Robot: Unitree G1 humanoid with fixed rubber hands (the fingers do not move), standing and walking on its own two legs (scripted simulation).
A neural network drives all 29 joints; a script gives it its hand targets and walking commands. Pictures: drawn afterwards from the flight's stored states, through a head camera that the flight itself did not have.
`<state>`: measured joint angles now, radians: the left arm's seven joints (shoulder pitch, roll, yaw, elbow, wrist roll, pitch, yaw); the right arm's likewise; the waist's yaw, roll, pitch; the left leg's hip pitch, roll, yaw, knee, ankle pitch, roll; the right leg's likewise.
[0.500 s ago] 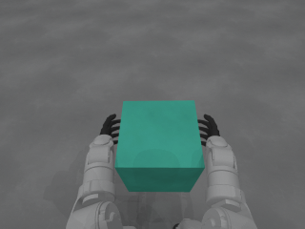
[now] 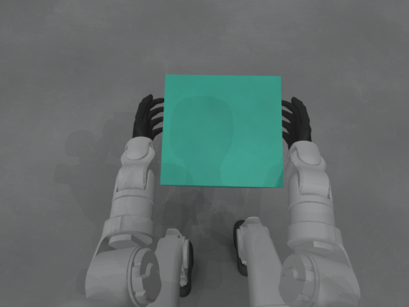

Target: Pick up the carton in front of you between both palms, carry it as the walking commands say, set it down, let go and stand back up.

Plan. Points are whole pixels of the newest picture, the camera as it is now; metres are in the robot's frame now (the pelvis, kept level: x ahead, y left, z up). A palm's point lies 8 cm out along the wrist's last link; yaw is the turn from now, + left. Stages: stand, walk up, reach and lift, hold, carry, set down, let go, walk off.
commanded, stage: set down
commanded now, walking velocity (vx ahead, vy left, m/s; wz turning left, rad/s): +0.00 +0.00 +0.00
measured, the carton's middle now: (218, 142) +0.43 -0.04 -0.14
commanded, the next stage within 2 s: none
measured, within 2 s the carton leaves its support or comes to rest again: rests again in 1.78 s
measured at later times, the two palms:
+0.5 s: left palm (165, 136) +0.48 +0.09 -0.22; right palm (279, 144) +0.44 -0.20 -0.23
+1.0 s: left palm (178, 139) +0.52 +0.08 -0.38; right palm (270, 147) +0.47 -0.22 -0.37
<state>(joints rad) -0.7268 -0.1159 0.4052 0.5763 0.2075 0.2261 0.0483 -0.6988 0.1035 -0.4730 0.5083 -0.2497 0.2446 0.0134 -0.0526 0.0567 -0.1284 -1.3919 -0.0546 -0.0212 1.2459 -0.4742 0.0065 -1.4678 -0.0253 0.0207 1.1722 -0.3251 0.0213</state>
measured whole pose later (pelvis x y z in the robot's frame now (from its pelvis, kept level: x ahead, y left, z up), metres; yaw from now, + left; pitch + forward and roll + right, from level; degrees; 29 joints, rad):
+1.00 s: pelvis -0.04 +0.00 -0.23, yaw +1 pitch +45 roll +0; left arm -1.39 0.20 0.25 0.90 0.09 0.27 0.10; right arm -1.29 -0.11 -0.47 0.74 -0.11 0.29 -0.09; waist -0.11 0.03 0.16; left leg -2.21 -0.08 -0.01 2.06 -0.64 -0.01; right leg -2.31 -0.01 0.03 1.95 -0.44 0.03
